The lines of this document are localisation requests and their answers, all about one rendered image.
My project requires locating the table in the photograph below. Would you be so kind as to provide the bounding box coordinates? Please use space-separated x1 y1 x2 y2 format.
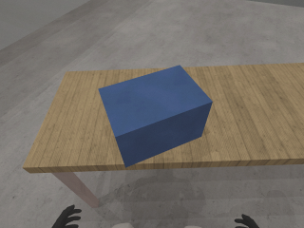
22 63 304 208

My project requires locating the robot right hand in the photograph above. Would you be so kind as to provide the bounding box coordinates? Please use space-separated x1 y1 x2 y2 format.
235 214 259 228

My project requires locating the robot left hand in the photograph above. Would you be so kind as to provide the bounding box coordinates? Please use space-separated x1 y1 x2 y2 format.
51 204 82 228

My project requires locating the carton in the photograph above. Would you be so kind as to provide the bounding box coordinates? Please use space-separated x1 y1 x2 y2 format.
98 65 213 168

